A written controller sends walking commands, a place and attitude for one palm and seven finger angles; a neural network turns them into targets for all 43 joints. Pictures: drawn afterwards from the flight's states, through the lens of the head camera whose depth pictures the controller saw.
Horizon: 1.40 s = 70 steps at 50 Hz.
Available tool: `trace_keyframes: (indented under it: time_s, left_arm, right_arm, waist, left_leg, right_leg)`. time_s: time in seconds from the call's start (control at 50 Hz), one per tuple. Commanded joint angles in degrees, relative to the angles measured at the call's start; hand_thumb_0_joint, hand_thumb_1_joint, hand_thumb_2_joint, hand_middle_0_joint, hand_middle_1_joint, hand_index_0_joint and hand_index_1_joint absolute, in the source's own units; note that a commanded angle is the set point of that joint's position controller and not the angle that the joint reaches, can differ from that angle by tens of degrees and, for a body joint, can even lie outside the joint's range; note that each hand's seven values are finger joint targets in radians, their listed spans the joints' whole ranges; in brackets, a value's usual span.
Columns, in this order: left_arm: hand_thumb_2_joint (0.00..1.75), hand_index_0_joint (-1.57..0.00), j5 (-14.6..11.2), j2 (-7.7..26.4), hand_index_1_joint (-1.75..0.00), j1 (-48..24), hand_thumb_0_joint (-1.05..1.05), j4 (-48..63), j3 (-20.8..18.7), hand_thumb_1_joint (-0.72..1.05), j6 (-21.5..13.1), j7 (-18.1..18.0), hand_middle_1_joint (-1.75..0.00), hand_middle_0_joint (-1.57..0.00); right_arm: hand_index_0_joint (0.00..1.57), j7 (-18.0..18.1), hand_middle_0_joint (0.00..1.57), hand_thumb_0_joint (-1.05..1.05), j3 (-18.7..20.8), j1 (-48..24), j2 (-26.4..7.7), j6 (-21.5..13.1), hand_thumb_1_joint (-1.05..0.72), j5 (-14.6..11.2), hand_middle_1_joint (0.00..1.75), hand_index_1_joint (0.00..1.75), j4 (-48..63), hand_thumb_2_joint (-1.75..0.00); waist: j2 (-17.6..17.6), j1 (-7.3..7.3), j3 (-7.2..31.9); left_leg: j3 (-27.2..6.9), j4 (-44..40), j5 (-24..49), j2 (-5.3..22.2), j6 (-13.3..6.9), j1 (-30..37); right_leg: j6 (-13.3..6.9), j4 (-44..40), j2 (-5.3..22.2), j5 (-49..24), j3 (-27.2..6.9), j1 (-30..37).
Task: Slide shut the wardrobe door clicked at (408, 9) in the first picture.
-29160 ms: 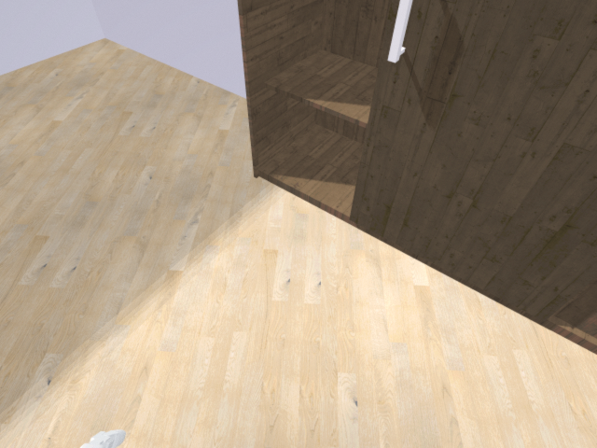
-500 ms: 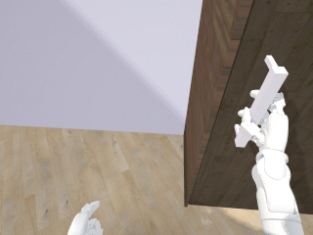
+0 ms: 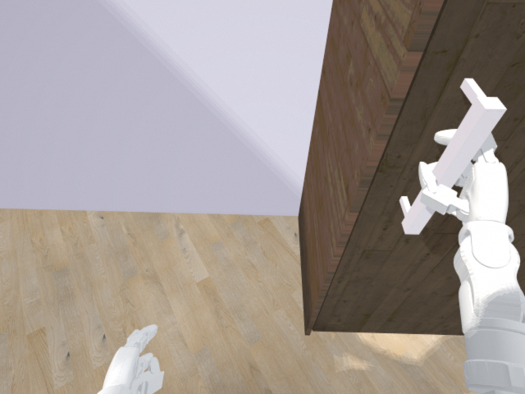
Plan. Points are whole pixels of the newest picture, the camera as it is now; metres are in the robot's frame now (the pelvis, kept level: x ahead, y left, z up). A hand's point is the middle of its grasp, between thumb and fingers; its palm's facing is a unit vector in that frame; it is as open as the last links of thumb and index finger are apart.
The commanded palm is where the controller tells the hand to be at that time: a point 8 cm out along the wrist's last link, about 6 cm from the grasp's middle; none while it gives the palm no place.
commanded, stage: loosen the grip on the handle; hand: right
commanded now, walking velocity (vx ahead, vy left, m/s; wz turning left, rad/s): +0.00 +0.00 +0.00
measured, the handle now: (436, 167) +0.40 -0.25 +0.15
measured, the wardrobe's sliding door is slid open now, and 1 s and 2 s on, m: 0.00 0.00 0.00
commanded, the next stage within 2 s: slip the hand off the handle in 0.50 s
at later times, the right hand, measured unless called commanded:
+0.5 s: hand (427, 190) +0.36 -0.22 +0.14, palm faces +0.36 +0.92 -0.14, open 14.6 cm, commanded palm +0.32 -0.26 +0.15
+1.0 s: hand (478, 207) +0.33 -0.28 +0.14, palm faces +0.38 +0.92 -0.12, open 14.7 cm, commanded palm +0.30 -0.32 +0.14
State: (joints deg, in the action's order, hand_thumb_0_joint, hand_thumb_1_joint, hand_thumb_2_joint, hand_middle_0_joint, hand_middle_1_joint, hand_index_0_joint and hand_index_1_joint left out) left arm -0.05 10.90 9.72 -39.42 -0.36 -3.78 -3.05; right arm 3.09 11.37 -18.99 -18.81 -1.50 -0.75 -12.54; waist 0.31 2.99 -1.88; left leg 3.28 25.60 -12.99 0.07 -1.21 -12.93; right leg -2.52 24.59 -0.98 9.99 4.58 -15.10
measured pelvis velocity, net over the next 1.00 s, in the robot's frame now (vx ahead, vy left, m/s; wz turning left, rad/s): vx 0.02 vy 0.00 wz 0.02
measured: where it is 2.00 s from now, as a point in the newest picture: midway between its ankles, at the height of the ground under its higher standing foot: outside the picture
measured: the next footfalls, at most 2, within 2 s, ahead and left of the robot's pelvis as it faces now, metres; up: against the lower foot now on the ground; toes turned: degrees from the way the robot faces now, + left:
none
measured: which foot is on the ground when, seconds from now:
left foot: down 0.00-1.00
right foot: down 0.00-1.00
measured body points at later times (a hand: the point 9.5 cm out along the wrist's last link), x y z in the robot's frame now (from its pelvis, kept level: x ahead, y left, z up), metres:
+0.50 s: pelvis +0.00 +0.04 -0.01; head +0.01 +0.05 +0.44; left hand +0.12 +0.31 -0.12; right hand +0.34 -0.27 +0.15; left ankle +0.00 +0.11 -0.74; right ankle +0.04 -0.08 -0.74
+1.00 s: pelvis +0.02 +0.00 -0.02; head +0.02 -0.01 +0.43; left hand +0.20 +0.23 -0.09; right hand +0.30 -0.33 +0.15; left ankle +0.00 +0.11 -0.74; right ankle +0.04 -0.08 -0.74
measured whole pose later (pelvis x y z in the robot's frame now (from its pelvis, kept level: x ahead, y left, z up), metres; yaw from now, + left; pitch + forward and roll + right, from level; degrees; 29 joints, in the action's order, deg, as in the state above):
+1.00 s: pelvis +0.02 +0.00 -0.02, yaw +1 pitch +2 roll +1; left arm -1.9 13.2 12.4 -37.7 1.6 -8.6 -4.9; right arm -1.9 21.1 -7.9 -19.9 -4.3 -8.3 -7.7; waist -0.2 3.7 3.7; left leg 2.8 34.8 -19.4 -0.6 -1.0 -17.8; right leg -3.2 36.4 -2.1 17.7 1.4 -21.2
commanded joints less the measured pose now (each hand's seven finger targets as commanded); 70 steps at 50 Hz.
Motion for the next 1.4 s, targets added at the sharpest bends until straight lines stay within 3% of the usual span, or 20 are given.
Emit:
trace_keyframes:
  time_s: [0.0, 0.04, 0.1, 0.14, 0.18, 0.28, 0.3, 0.34, 0.4, 0.46, 0.52, 0.56, 0.58, 0.62, 0.7, 0.86, 1.02, 1.16, 1.28, 1.38]
  left_arm:
    - [0.90, -0.20, -1.0, 10.7, -0.30, -1.4, 0.00, 7.7, -3.9, 0.90, -5.8, 0.9, -0.30, -0.20]
    - [0.90, -0.20, -0.9, 10.2, -0.30, -2.9, 0.00, 8.0, -3.1, 0.90, -6.2, 1.7, -0.30, -0.20]
    - [0.90, -0.20, -1.8, 10.5, -0.30, -2.1, 0.00, 8.3, -1.8, 0.90, -5.6, 1.8, -0.30, -0.20]
    - [0.90, -0.20, -1.9, 10.7, -0.30, -3.3, 0.00, 10.0, -1.5, 0.90, -5.6, 1.1, -0.30, -0.20]
    - [0.90, -0.20, -2.1, 10.1, -0.30, -4.2, 0.00, 10.6, -1.2, 0.90, -6.2, 0.3, -0.30, -0.20]
    - [0.90, -0.20, -2.4, 10.1, -0.30, -4.3, 0.00, 9.6, -1.3, 0.90, -7.3, -0.6, -0.30, -0.20]
    - [0.90, -0.20, -2.4, 10.9, -0.30, -3.5, 0.00, 8.4, -1.6, 0.90, -7.1, -1.1, -0.30, -0.20]
    - [0.90, -0.20, -2.4, 10.8, -0.30, -3.9, 0.00, 7.9, -1.6, 0.90, -6.6, -1.3, -0.30, -0.20]
    - [0.90, -0.20, -2.5, 10.5, -0.30, -3.4, 0.00, 7.9, -1.6, 0.90, -7.5, -1.5, -0.30, -0.20]
    - [0.90, -0.20, -2.3, 10.8, -0.30, -2.4, 0.00, 7.9, -1.7, 0.90, -7.9, -1.7, -0.30, -0.20]
    - [0.90, -0.20, -1.8, 11.4, -0.30, -0.4, 0.00, 7.5, -1.7, 0.90, -8.0, -1.8, -0.30, -0.20]
    - [0.90, -0.20, -1.9, 11.2, -0.30, 0.7, 0.00, 8.0, -1.8, 0.90, -8.3, -1.8, -0.30, -0.20]
    - [0.90, -0.20, -1.9, 12.0, -0.30, 1.9, 0.00, 6.9, -2.1, 0.90, -7.8, -2.2, -0.30, -0.20]
    - [0.90, -0.20, -1.7, 11.6, -0.30, 1.7, 0.00, 8.0, -2.1, 0.90, -7.2, -2.1, -0.30, -0.20]
    - [0.90, -0.20, -2.1, 10.6, -0.30, 1.5, 0.00, 9.3, -1.9, 0.90, -6.9, -1.7, -0.30, -0.20]
    - [0.90, -0.20, -1.8, 10.3, -0.30, 1.2, 0.00, 9.7, -1.5, 0.90, -7.4, -1.9, -0.30, -0.20]
    - [0.90, -0.20, -2.3, 10.6, -0.30, -0.8, 0.00, 8.7, 0.0, 0.90, -8.1, -4.1, -0.30, -0.20]
    - [0.90, -0.20, -2.1, 11.3, -0.30, -0.5, 0.00, 8.5, 0.4, 0.90, -8.5, -4.2, -0.30, -0.20]
    - [0.90, -0.20, -1.5, 11.1, -0.30, -0.6, 0.00, 10.5, -0.4, 0.90, -9.1, -2.5, -0.30, -0.20]
    - [0.90, -0.20, -1.7, 11.0, -0.30, -1.8, 0.00, 10.5, -0.6, 0.90, -9.9, -2.4, -0.30, -0.20]
  right_arm:
    - [0.45, -2.4, 0.45, 0.00, 7.9, -11.6, -2.4, -2.0, -0.30, -10.3, 1.40, 1.40, 15.8, -0.61]
    - [0.45, -1.4, 0.45, 0.00, 4.9, -11.8, -2.4, -3.6, -0.05, -8.4, 1.40, 1.40, 16.6, -0.49]
    - [0.45, 3.0, 0.45, 0.00, 4.5, -14.6, -7.9, -4.8, 0.31, -1.5, 1.40, 1.40, 8.1, -0.32]
    - [0.42, 3.9, 0.42, 0.00, 5.7, -14.3, -11.1, -6.2, 0.55, 0.0, 1.37, 1.37, 5.8, -0.20]
    - [0.40, 2.8, 0.40, 0.00, 5.0, -17.6, -12.0, -8.9, 0.55, -0.7, 1.33, 1.33, 6.1, -0.20]
    - [0.33, -0.4, 0.33, 0.00, 6.4, -20.1, -14.0, -13.6, 0.55, -4.2, 1.25, 1.25, 4.1, -0.20]
    - [0.32, -0.3, 0.32, 0.00, 13.2, -22.8, -22.4, -13.7, 0.55, -4.3, 1.23, 1.23, 2.9, -0.20]
    - [0.29, -1.3, 0.29, 0.00, 12.0, -23.6, -20.9, -13.1, 0.55, -5.2, 1.20, 1.20, 1.1, -0.20]
    - [0.25, -2.5, 0.25, 0.00, 10.2, -20.5, -16.8, -12.4, 0.55, -7.3, 1.15, 1.15, 3.1, -0.20]
    - [0.25, -2.6, 0.25, 0.00, 11.4, -15.8, -16.2, -11.4, 0.55, -8.5, 1.15, 1.15, 4.9, -0.20]
    - [0.25, -2.4, 0.25, 0.00, 13.7, -11.4, -17.3, -10.1, 0.55, -8.3, 1.15, 1.15, 6.4, -0.20]
    - [0.25, -2.9, 0.25, 0.00, 11.4, -9.9, -13.6, -9.1, 0.55, -8.4, 1.15, 1.15, 8.8, -0.20]
    - [0.25, -2.7, 0.25, 0.00, 17.7, -9.3, -20.5, -8.3, 0.55, -8.0, 1.15, 1.15, 5.6, -0.20]
    - [0.25, -3.4, 0.25, 0.00, 17.8, -6.8, -19.8, -7.2, 0.55, -8.1, 1.15, 1.15, 9.2, -0.20]
    - [0.25, -4.7, 0.25, 0.00, 16.7, -1.0, -15.5, -5.2, 0.55, -9.7, 1.15, 1.15, 12.8, -0.20]
    - [0.25, -4.2, 0.25, 0.00, 13.5, -5.9, -14.4, -7.2, 0.55, -8.1, 1.15, 1.15, 21.3, -0.20]
    - [0.25, -5.6, 0.25, 0.00, 10.7, -16.0, -15.4, -5.9, 0.55, -7.7, 1.15, 1.15, 13.9, -0.20]
    - [0.25, -5.3, 0.25, 0.00, 15.9, -14.0, -20.4, -6.6, 0.55, -8.2, 1.15, 1.15, 5.7, -0.20]
    - [0.25, -6.1, 0.25, 0.00, 16.9, -1.8, -18.8, -8.3, 0.55, -9.4, 1.15, 1.15, 13.7, -0.20]
    - [0.25, -5.7, 0.25, 0.00, 18.3, 2.5, -18.5, -8.8, 0.55, -10.6, 1.15, 1.15, 20.1, -0.20]
  waist:
    - [-14.4, 1.45, 32.6]
    - [-13.4, 0.77, 26.3]
    - [-2.1, -2.40, 11.5]
    - [3.8, -1.59, 9.4]
    - [3.8, -1.66, 9.1]
    - [-0.9, -1.42, 10.6]
    - [-0.8, -1.19, 11.3]
    - [-0.9, -1.90, 11.6]
    - [-3.3, -1.59, 14.4]
    - [-0.5, -0.90, 17.5]
    - [2.9, -0.54, 19.3]
    - [2.9, -0.90, 18.8]
    - [3.6, -0.93, 18.8]
    - [1.4, 0.17, 21.2]
    - [-1.3, 1.12, 21.6]
    - [-4.8, -1.07, 19.8]
    - [-7.2, -2.42, 14.5]
    - [-2.9, -0.95, 15.3]
    - [-6.7, 1.78, 19.7]
    - [-4.9, 1.63, 15.7]
  left_leg:
    - [-0.9, 1.5, 9.4, -1.5, -0.7, -3.7]
    - [-0.9, -0.5, 9.8, -0.9, -1.0, -2.1]
    - [-1.7, -2.1, 1.5, 0.0, -0.4, -5.1]
    - [-4.6, -4.4, -6.3, 1.3, 0.2, -4.5]
    - [-7.9, -6.6, -14.4, 2.2, 0.6, -4.8]
    - [-12.9, -7.6, -20.1, 3.5, 0.5, -3.4]
    - [-14.1, -7.9, -21.1, 4.0, 0.6, -2.9]
    - [-16.7, -7.5, -19.5, 5.8, 1.4, -1.5]
    - [-15.4, -5.9, -13.5, 5.3, 1.1, -1.4]
    - [-14.6, -2.6, -0.4, 5.7, 2.1, 1.3]
    - [-10.4, 1.9, 15.1, 4.1, 2.8, 2.8]
    - [-6.6, 3.5, 21.3, 2.3, 2.5, 1.0]
    - [-5.9, 4.2, 22.9, 1.8, 2.4, 0.6]
    - [-4.5, 5.9, 26.7, 1.3, 1.8, 1.8]
    - [-2.4, 6.5, 25.6, 0.1, 0.6, 0.2]
    - [-1.2, 6.6, 14.9, -1.2, -0.2, -6.6]
    - [-1.2, 4.5, 0.9, -0.9, -1.0, -10.2]
    - [-1.0, 4.6, -1.6, -0.8, -0.9, -9.5]
    - [-0.9, 5.6, 2.8, -1.0, -1.2, -6.6]
    - [-0.7, 5.0, 1.4, -1.2, -0.9, -7.6]
  right_leg:
    - [7.5, 3.2, 5.2, -41.3, -6.2, 29.8]
    - [5.2, 3.2, 3.8, -25.3, -4.4, 21.4]
    - [0.8, 1.5, 2.8, -1.1, -3.8, 4.9]
    - [-0.3, 1.0, 2.2, 4.8, -2.5, 0.3]
    - [-0.4, 1.7, 1.7, 8.5, -1.7, -1.5]
    - [-0.1, 5.1, 1.3, 8.6, -1.8, -4.0]
    - [0.0, 6.0, 1.5, 8.6, -2.2, -5.2]
    - [0.5, 7.5, 1.5, 8.5, -3.2, -8.0]
    - [0.5, 8.0, 1.3, 7.0, -3.8, -6.0]
    - [0.4, 8.8, 1.2, 3.1, -4.1, -6.3]
    - [-0.2, 8.6, 1.0, -3.7, -3.8, -4.9]
    - [-0.7, 8.1, 0.8, -7.7, -3.2, -1.7]
    - [-0.7, 8.3, 1.0, -9.0, -3.2, -1.9]
    - [-0.7, 8.5, 0.8, -13.7, -3.0, -0.2]
    - [0.2, 8.6, 1.2, -19.4, -3.5, 3.4]
    - [1.9, 8.8, 2.7, -21.0, -6.3, 8.3]
    - [2.5, 4.7, 2.3, -0.2, -9.5, 4.3]
    - [2.4, 3.6, 2.4, 4.6, -10.5, 1.2]
    - [2.9, 5.1, 2.8, -4.4, -9.6, 4.1]
    - [2.7, 4.4, 3.0, -1.8, -9.4, 2.3]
